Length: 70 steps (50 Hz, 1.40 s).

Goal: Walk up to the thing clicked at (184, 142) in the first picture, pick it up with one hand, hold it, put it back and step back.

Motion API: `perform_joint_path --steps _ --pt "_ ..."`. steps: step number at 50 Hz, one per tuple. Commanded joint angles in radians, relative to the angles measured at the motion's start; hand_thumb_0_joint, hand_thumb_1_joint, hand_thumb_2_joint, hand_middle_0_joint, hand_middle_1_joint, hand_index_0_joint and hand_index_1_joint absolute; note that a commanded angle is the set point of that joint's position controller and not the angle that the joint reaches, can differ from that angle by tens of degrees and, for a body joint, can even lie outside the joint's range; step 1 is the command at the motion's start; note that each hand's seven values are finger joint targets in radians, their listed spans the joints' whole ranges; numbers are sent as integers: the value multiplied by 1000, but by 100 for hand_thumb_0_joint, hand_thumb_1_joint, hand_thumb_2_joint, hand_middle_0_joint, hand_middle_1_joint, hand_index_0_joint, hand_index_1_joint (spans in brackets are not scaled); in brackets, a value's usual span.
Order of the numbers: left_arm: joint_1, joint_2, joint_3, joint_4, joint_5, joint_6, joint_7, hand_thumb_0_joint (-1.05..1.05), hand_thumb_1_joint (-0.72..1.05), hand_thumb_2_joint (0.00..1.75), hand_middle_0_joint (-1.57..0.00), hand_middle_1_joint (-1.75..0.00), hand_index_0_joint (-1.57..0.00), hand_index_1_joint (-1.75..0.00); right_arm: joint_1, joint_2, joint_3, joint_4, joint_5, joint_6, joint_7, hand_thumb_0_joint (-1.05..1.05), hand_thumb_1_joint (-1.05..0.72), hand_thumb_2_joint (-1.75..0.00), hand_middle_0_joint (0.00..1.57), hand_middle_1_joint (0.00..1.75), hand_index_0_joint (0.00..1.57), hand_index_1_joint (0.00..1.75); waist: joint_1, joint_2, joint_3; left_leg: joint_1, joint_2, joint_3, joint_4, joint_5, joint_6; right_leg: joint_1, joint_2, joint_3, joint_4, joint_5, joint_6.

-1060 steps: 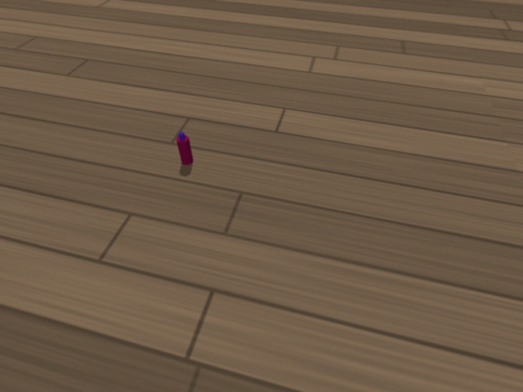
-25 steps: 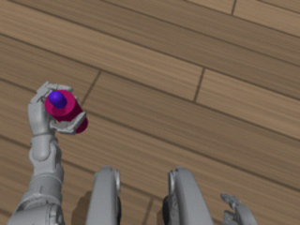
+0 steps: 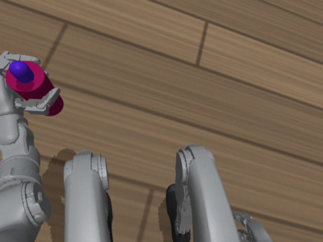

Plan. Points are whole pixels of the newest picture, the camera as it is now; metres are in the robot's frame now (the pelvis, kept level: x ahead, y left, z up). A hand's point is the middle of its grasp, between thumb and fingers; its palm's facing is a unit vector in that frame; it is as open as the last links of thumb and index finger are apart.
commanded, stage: crouch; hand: left
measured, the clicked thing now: (36, 89) +0.47 +0.26 -0.05
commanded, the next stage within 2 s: lower in 0.66 s
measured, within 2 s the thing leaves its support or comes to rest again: rests again in 1.94 s
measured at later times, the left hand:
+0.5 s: hand (46, 92) +0.49 +0.27 -0.12, palm faces +0.26 -0.97 -0.02, open 9.2 cm
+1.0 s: hand (52, 98) +0.50 +0.27 -0.17, palm faces +0.26 -0.97 -0.02, open 9.2 cm
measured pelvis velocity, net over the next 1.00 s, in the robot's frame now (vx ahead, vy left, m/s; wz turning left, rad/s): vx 0.00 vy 0.01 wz -0.12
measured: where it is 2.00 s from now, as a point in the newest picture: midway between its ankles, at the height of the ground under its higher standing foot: (142, 229)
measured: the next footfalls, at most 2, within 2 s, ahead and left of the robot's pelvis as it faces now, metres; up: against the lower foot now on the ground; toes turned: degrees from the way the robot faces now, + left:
none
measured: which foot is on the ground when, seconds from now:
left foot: down 0.00-1.00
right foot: down 0.00-1.00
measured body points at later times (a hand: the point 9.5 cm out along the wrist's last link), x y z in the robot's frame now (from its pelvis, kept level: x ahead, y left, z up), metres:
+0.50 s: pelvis +0.00 +0.00 -0.05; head +0.23 +0.09 +0.32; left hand +0.47 +0.32 -0.12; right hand +0.09 -0.28 -0.15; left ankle +0.09 +0.14 -0.33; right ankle +0.10 -0.13 -0.33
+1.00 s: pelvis +0.00 +0.01 -0.07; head +0.24 +0.11 +0.30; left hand +0.48 +0.32 -0.17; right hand +0.09 -0.27 -0.14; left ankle +0.09 +0.14 -0.33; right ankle +0.10 -0.13 -0.33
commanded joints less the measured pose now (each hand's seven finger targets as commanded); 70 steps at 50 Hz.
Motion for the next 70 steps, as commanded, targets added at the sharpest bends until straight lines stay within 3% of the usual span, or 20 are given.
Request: perform_joint_path --steps 1,3,7,8,9,11,13,23,26,28,30,33,41,43,46,49,56,65,67,70 --pt "-349 269 44 -179 -16 -72 1 0 19 121 -122 -132 -122 -133 121 -246 -49 -51 -9 -8 -17 0 -91 -91 20 30 20 30 -5 212 -616 416 -20 66 -239 -6 31 269 37 -83 -235 76 -51" --pt "-336 306 62 -171 -12 -70 -5 0 23 122 -122 -133 -123 -133 129 -256 -37 -54 -15 -5 -15 0 -90 -91 20 30 20 30 -10 224 -640 411 -19 65 -207 36 31 295 41 -84 -212 116 -50" --pt "-347 302 56 -142 -17 -62 -9 0 22 121 -122 -132 -123 -133 116 -264 -16 -52 -24 0 -13 0 -90 -91 20 30 20 30 -28 223 -570 352 -15 53 -167 17 33 246 47 -94 -180 108 -50" --pt "-343 343 83 -136 -13 -60 -5 0 24 122 -121 -132 -122 -132 118 -267 -10 -50 -26 3 -13 0 -90 -91 20 30 20 30 -22 228 -571 352 -14 52 -156 27 31 246 50 -97 -172 114 -50" --pt "-354 330 66 -143 -12 -63 -7 0 25 123 -121 -132 -122 -133 118 -273 -6 -51 -31 7 -11 0 -90 -91 20 30 20 30 -37 236 -561 343 -13 49 -146 28 31 251 50 -100 -168 120 -47" --pt "-320 346 72 -119 -6 -61 -6 0 26 123 -121 -133 -122 -133 109 -274 2 -58 -37 10 -6 0 -89 -90 20 30 20 30 -30 210 -549 292 -13 52 -124 16 35 269 56 -98 -166 109 -44" --pt "-324 349 72 -124 -6 -63 -11 0 27 124 -121 -134 -122 -134 106 -284 9 -57 -41 12 -6 0 -90 -90 20 30 20 30 -41 226 -534 306 -9 42 -118 18 33 243 57 -112 -149 117 -44" --pt "-295 406 94 -178 -3 -81 -7 0 30 123 -124 -135 -125 -134 92 -325 33 -63 -69 33 3 0 -90 -90 20 30 20 30 -55 323 -544 369 2 3 -75 115 13 226 63 -142 -73 203 -51" --pt "-281 388 86 -172 -11 -83 -8 0 31 124 -125 -136 -126 -136 89 -328 44 -65 -78 36 7 0 -91 -91 20 30 20 30 -70 311 -549 371 4 0 -43 157 16 253 66 -144 -68 244 -45" --pt "-296 399 89 -178 -19 -89 -11 0 32 125 -126 -137 -127 -137 85 -337 52 -66 -82 37 7 0 -91 -91 20 30 20 30 -83 316 -536 368 6 -4 -35 150 17 253 64 -147 -68 244 -42" --pt "-288 430 93 -167 -12 -91 -9 0 31 124 -125 -136 -127 -136 73 -338 57 -69 -85 43 6 0 -91 -91 20 30 20 30 -74 313 -521 333 6 -2 -29 131 19 260 66 -144 -68 230 -42" --pt "-259 421 96 -141 -13 -92 -1 0 29 125 -128 -138 -129 -138 59 -342 70 -79 -90 48 9 0 -91 -91 20 30 20 30 -79 293 -493 309 5 -9 -26 111 19 260 69 -154 -64 214 -42" --pt "-265 432 75 -83 -2 -103 11 0 25 122 -131 -141 -133 -140 27 -366 96 -96 -101 56 12 0 -92 -91 20 30 20 30 -113 309 -428 320 13 -37 -24 94 12 208 73 -181 -44 198 -46" --pt "-248 423 79 -47 -19 -110 17 0 22 121 -129 -140 -131 -139 18 -370 113 -107 -106 56 12 0 -91 -90 20 30 20 30 -126 280 -415 313 14 -41 -9 89 16 231 77 -187 -52 203 -41" --pt "-283 466 81 -43 -20 -138 24 0 23 122 -129 -141 -131 -139 -5 -376 136 -120 -116 55 12 0 -91 -90 20 30 20 30 -135 259 -391 274 14 -46 6 47 23 242 81 -191 -60 174 -36" --pt "-317 490 62 -33 -11 -164 23 0 26 120 -128 -139 -131 -137 -25 -384 160 -124 -129 54 11 0 -91 -90 20 30 20 30 -152 305 -387 307 19 -55 11 71 17 245 83 -196 -45 197 -37" --pt "-291 557 82 22 -9 -204 40 0 23 118 -125 -137 -128 -135 -59 -408 211 -140 -158 59 9 0 -91 -90 20 30 20 30 -163 351 -357 349 29 -81 12 93 5 263 90 -221 -32 219 -36" --pt "-308 576 54 67 -7 -231 56 0 21 117 -122 -134 -124 -132 -93 -430 258 -149 -183 68 5 0 -91 -90 20 30 20 30 -205 370 -308 371 39 -112 23 130 1 278 96 -246 -20 259 -29" --pt "-285 586 64 85 -11 -235 61 0 21 117 -121 -133 -124 -132 -108 -439 262 -155 -186 70 5 0 -91 -90 20 30 20 30 -198 374 -296 389 44 -122 20 141 -4 266 97 -251 -12 260 -30" --pt "-288 587 48 116 -9 -246 68 0 21 117 -120 -133 -123 -132 -114 -436 282 -160 -194 76 4 0 -91 -90 20 30 20 30 -220 348 -275 357 42 -124 33 127 1 296 102 -257 -24 263 -25"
